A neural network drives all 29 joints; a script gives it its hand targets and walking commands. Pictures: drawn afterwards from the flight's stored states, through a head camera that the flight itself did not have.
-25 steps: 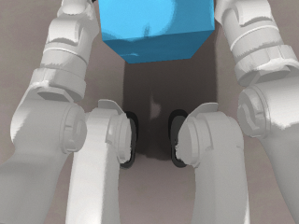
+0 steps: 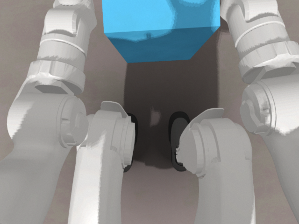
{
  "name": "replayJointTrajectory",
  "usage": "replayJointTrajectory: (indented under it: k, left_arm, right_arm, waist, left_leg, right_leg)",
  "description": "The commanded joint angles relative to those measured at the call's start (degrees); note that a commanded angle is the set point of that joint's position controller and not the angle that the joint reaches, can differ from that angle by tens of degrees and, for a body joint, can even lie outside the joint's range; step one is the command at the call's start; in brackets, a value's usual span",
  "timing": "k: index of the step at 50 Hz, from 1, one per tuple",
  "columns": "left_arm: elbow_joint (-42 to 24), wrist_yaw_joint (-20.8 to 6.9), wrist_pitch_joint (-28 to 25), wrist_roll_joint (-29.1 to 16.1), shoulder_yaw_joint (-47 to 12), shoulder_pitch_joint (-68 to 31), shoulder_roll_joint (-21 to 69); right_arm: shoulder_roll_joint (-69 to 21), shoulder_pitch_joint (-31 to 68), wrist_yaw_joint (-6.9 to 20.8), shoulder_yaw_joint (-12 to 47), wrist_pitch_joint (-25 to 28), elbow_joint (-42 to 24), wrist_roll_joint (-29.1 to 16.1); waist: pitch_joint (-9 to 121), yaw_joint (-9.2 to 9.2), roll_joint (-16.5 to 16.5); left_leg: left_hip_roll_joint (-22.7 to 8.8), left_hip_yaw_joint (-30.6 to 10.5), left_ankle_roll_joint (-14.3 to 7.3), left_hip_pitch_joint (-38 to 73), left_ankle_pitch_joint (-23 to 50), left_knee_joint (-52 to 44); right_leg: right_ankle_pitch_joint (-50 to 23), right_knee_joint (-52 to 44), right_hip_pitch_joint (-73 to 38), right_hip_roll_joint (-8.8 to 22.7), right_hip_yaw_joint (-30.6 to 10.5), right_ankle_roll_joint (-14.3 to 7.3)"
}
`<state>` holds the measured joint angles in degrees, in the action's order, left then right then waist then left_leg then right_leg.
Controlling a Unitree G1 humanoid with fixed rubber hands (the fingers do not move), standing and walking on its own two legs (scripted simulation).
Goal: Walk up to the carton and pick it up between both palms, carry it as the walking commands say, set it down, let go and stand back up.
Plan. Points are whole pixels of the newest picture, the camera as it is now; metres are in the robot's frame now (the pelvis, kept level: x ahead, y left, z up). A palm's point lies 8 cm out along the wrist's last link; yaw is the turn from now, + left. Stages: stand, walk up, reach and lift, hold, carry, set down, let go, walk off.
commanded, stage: set down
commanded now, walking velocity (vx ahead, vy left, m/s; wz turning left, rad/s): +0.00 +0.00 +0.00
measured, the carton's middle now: out of the picture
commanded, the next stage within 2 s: none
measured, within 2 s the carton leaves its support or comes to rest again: rests again in 1.50 s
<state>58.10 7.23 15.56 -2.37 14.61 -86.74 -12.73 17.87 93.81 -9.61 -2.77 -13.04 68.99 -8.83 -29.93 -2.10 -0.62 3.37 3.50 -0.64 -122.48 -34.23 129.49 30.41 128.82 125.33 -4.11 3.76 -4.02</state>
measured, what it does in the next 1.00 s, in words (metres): stands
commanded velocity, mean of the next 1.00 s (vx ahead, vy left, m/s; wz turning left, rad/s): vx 0.00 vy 0.00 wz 0.00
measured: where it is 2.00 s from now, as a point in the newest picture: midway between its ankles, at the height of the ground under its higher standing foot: (152, 151)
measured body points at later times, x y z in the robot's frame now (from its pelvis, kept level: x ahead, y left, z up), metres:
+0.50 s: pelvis +0.00 +0.01 -0.01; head +0.36 +0.01 +0.25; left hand +0.57 +0.16 -0.16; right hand +0.59 -0.13 -0.16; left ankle +0.12 +0.11 -0.32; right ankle +0.13 -0.09 -0.32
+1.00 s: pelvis +0.01 +0.00 -0.01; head +0.37 +0.01 +0.24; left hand +0.57 +0.16 -0.16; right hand +0.59 -0.13 -0.16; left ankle +0.12 +0.11 -0.32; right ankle +0.13 -0.09 -0.32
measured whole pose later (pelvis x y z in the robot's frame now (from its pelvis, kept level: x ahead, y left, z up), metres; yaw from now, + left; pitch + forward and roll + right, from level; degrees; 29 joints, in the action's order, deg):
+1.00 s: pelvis +0.01 +0.00 -0.01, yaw +0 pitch +27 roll +2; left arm 57.0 -3.4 14.2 3.9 20.6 -86.7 -12.8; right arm 16.6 88.7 -2.7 -15.7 -10.3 62.3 -2.2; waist -29.9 -3.0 -1.3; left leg 3.7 2.7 -0.5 -123.7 -36.3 132.8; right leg 32.3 131.7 126.3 -3.7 5.1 -4.7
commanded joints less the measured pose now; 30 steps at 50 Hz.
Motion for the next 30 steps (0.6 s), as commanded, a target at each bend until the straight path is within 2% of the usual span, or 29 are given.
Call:
replayJointTrajectory:
  k: [1, 2, 3, 5, 6, 7, 8, 9, 10, 11, 12, 13, 14, 15, 16, 17, 18, 19, 20, 21, 22, 23, 24, 25, 26, 27, 28, 29, 30]
  left_arm:
    - [-14.85, -15.17, -4.23, -4.27, -14.92, -44.91, 50.07]
    - [-14.41, -15.05, -4.15, -5.03, -15.90, -43.59, 51.19]
    - [-12.77, -15.27, -4.11, -4.96, -15.40, -44.11, 50.26]
    - [-17.42, -15.62, -4.22, -5.21, -16.00, -47.76, 50.26]
    - [-11.85, -15.96, -3.53, -4.62, -15.72, -44.79, 52.18]
    - [-11.88, -16.00, -3.78, -3.95, -13.63, -42.66, 50.74]
    - [-8.15, -16.29, -3.10, -1.19, -13.30, -39.75, 53.54]
    - [-9.89, -16.51, -3.40, -1.72, -12.04, -39.65, 51.14]
    - [-9.59, -16.70, -3.41, -0.92, -11.96, -40.47, 51.61]
    - [-13.12, -16.56, -3.62, -1.02, -12.65, -42.70, 51.77]
    - [-10.07, -16.78, -3.23, -0.46, -11.97, -39.04, 51.59]
    - [-7.29, -17.05, -2.65, 0.48, -12.36, -37.53, 52.21]
    - [-9.62, -17.37, -2.72, 0.10, -11.83, -37.76, 53.69]
    - [-9.47, -17.57, -2.86, -0.96, -12.09, -37.83, 53.41]
    - [-11.76, -17.62, -2.93, -0.79, -13.29, -40.14, 53.39]
    - [-10.10, -17.75, -2.75, -1.42, -12.32, -38.14, 52.71]
    - [-7.81, -18.05, -2.70, -0.64, -11.85, -36.72, 52.85]
    - [-6.87, -18.11, -2.83, 0.18, -10.52, -35.15, 51.16]
    - [-8.37, -18.18, -2.77, 0.01, -11.74, -35.16, 51.50]
    - [-8.98, -17.75, -3.14, -0.08, -13.28, -34.57, 52.84]
    - [-8.02, -17.92, -2.70, 1.04, -11.11, -33.63, 52.43]
    - [-8.64, -17.61, -2.81, 0.49, -11.77, -34.07, 50.91]
    - [-7.05, -17.99, -2.82, 0.90, -11.40, -33.45, 50.88]
    - [-6.27, -18.19, -2.54, 1.31, -10.34, -32.22, 50.78]
    - [-6.10, -18.22, -2.78, 0.10, -10.81, -31.11, 52.43]
    - [-6.92, -18.07, -2.71, 2.23, -10.15, -31.82, 50.30]
    - [-6.48, -18.38, -2.32, 2.00, -9.73, -31.26, 50.54]
    - [-6.07, -18.57, -2.41, 0.95, -10.94, -31.21, 51.60]
    - [-7.08, -18.75, -2.84, 1.48, -9.57, -32.55, 49.63]
  right_arm:
    - [-59.95, 40.03, 15.25, 9.13, 3.73, -19.87, -5.80]
    - [-58.60, 39.40, 15.52, 9.77, 3.96, -19.87, -5.75]
    - [-60.44, 37.64, 15.74, 9.29, 3.18, -15.84, -4.84]
    - [-59.98, 38.87, 15.60, 7.27, 3.09, -16.87, -4.34]
    - [-58.41, 36.71, 15.99, 7.23, 3.06, -13.98, -3.78]
    - [-59.20, 36.32, 16.05, 7.50, 3.09, -15.73, -3.91]
    - [-60.38, 37.04, 16.51, 7.91, 3.20, -15.80, -4.29]
    - [-59.68, 35.90, 17.35, 6.41, 2.83, -15.02, -2.90]
    - [-60.56, 33.84, 17.88, 5.87, 2.45, -11.99, -3.11]
    - [-59.54, 34.60, 17.89, 4.78, 2.46, -11.79, -3.03]
    - [-58.79, 34.74, 18.14, 5.64, 2.79, -14.39, -2.19]
    - [-59.22, 33.78, 18.29, 4.71, 2.29, -12.05, -1.97]
    - [-57.81, 32.60, 18.41, 3.59, 2.41, -11.97, -1.53]
    - [-58.78, 31.35, 18.69, 3.71, 2.10, -11.71, -0.79]
    - [-58.88, 32.92, 18.80, 4.57, 2.02, -11.80, -1.10]
    - [-57.02, 31.59, 18.93, 3.15, 2.09, -13.17, 0.20]
    - [-57.10, 29.44, 19.19, 2.75, 2.00, -9.97, 0.45]
    - [-56.94, 29.77, 19.36, 3.28, 1.93, -10.90, 0.62]
    - [-57.78, 28.94, 19.76, 3.34, 1.54, -9.62, 0.48]
    - [-59.05, 30.20, 20.16, 5.06, 1.87, -12.48, -1.02]
    - [-57.53, 29.86, 20.05, 5.19, 1.81, -12.18, -0.76]
    - [-57.60, 30.87, 19.95, 4.75, 1.92, -11.45, -1.21]
    - [-57.37, 27.42, 20.01, 3.57, 1.68, -8.95, 0.44]
    - [-57.71, 25.59, 20.25, 2.43, 1.13, -7.38, 1.62]
    - [-57.41, 26.99, 20.28, 4.44, 1.70, -9.93, 0.49]
    - [-58.40, 27.10, 20.39, 3.20, 1.27, -9.31, 0.81]
    - [-57.73, 26.30, 20.38, 3.43, 0.94, -8.79, 1.04]
    - [-56.49, 25.42, 20.07, 3.18, 1.20, -8.59, 1.50]
    - [-57.59, 26.39, 20.31, 2.63, 1.08, -9.07, 2.17]
  waist:
    - [81.08, -5.26, -0.62]
    - [81.63, -4.26, -1.06]
    - [79.57, -3.69, -2.00]
    - [79.18, -2.46, -0.68]
    - [75.73, -1.58, 0.82]
    - [75.11, -3.74, -1.74]
    - [74.20, -5.05, -1.66]
    - [69.12, -4.30, -2.03]
    - [70.20, -4.72, -0.77]
    - [70.76, -4.49, 0.90]
    - [68.85, -4.40, -0.88]
    - [65.73, -3.47, 0.68]
    - [64.99, -2.71, 0.92]
    - [65.57, -2.55, -0.30]
    - [64.97, -2.84, 0.32]
    - [62.49, -0.96, -0.69]
    - [60.68, -1.66, -0.17]
    - [59.69, -3.15, -1.02]
    - [60.82, -2.71, -0.39]
    - [62.39, -2.32, -0.08]
    - [61.27, -4.57, 0.13]
    - [61.05, -3.85, 0.06]
    - [57.45, -2.65, -0.89]
    - [55.76, -3.02, -0.28]
    - [57.27, -3.53, -1.98]
    - [57.03, -4.76, -0.98]
    - [55.11, -3.54, -1.20]
    - [57.24, -0.73, -0.87]
    - [55.25, -3.56, -1.84]
  left_leg:
    - [2.91, -3.77, -2.32, 27.32, 15.74, -11.21]
    - [3.13, -3.85, -2.29, 27.55, 15.49, -10.43]
    - [2.78, -3.57, -2.31, 26.31, 13.66, -10.89]
    - [2.58, -4.41, -2.03, 25.83, 15.52, -10.24]
    - [2.33, -3.73, -1.84, 26.24, 12.14, -10.32]
    - [2.75, -3.86, -2.44, 25.06, 12.23, -10.18]
    - [2.98, -3.63, -2.67, 24.64, 11.32, -11.05]
    - [2.56, -4.90, -2.86, 23.79, 12.56, -11.26]
    - [2.25, -3.76, -2.52, 24.91, 11.47, -10.98]
    - [2.83, -3.46, -2.24, 24.34, 10.53, -10.64]
    - [2.54, -4.56, -2.74, 24.84, 12.08, -10.89]
    - [2.59, -4.37, -2.76, 24.10, 9.57, -11.04]
    - [2.84, -4.33, -2.32, 23.19, 9.71, -10.74]
    - [2.74, -4.37, -2.54, 25.11, 10.86, -10.46]
    - [2.65, -4.09, -2.41, 22.54, 9.91, -10.40]
    - [2.50, -5.33, -2.56, 23.37, 11.05, -10.61]
    - [2.49, -5.28, -2.31, 23.18, 10.35, -10.70]
    - [2.71, -5.43, -2.73, 22.80, 9.02, -10.80]
    - [2.52, -5.85, -2.93, 22.95, 9.82, -10.78]
    - [2.85, -6.37, -3.10, 26.33, 11.71, -10.81]
    - [2.60, -5.07, -2.89, 24.12, 10.35, -10.22]
    - [2.59, -5.66, -3.15, 23.92, 10.14, -10.64]
    - [2.37, -5.42, -2.93, 23.13, 8.71, -10.53]
    - [2.55, -5.12, -2.97, 21.91, 8.37, -10.47]
    - [2.85, -5.57, -3.24, 21.08, 8.67, -10.31]
    - [2.99, -5.42, -3.53, 21.83, 8.60, -11.27]
    - [2.76, -4.84, -3.83, 21.01, 7.30, -10.36]
    - [2.67, -5.54, -3.34, 21.68, 7.53, -9.62]
    - [3.04, -4.75, -3.27, 19.56, 7.20, -9.77]
  right_leg:
    - [-14.54, -8.31, -40.01, -4.09, -5.92, 1.77]
    - [-14.05, -8.10, -39.03, -4.18, -5.97, 1.58]
    - [-12.27, -8.37, -38.44, -3.75, -5.35, 1.53]
    - [-14.07, -8.48, -38.75, -4.05, -6.63, 1.44]
    - [-10.59, -9.40, -36.94, -3.89, -6.24, 0.86]
    - [-10.62, -9.26, -37.40, -4.05, -6.27, 1.32]
    - [-9.20, -9.25, -35.26, -3.85, -5.80, 1.35]
    - [-9.71, -8.24, -31.46, -4.18, -5.45, 1.71]
    - [-8.07, -8.79, -31.08, -4.02, -5.39, 1.27]
    - [-7.56, -9.26, -31.84, -4.40, -5.81, 0.96]
    - [-8.83, -8.33, -29.93, -4.30, -5.46, 1.30]
    - [-6.22, -8.51, -28.28, -3.91, -5.62, 1.03]
    - [-6.56, -9.27, -28.40, -4.07, -6.05, 0.88]
    - [-6.49, -9.22, -26.94, -4.01, -5.60, 0.98]
    - [-6.61, -9.26, -27.75, -4.05, -6.04, 0.86]
    - [-6.89, -8.62, -25.97, -3.66, -5.52, 0.83]
    - [-6.04, -8.34, -24.50, -3.75, -5.24, 0.97]
    - [-4.31, -8.35, -24.19, -3.71, -5.56, 0.60]
    - [-5.25, -8.69, -24.30, -3.77, -5.76, 0.45]
    - [-6.42, -7.46, -22.13, -3.50, -4.44, 0.57]
    - [-4.77, -9.03, -23.63, -3.49, -6.33, 0.30]
    - [-4.94, -8.15, -24.06, -3.47, -5.41, 0.62]
    - [-3.73, -8.94, -22.52, -3.34, -5.78, 0.63]
    - [-2.95, -8.88, -21.99, -3.59, -5.82, 0.19]
    - [-3.28, -8.32, -22.97, -3.14, -5.46, 0.24]
    - [-3.82, -8.37, -23.68, -3.25, -5.62, 0.39]
    - [-2.55, -9.67, -23.17, -3.67, -6.68, 0.38]
    - [-3.33, -8.88, -23.64, -3.19, -5.75, 0.33]
    - [-2.83, -8.93, -23.54, -3.32, -6.51, 0.40]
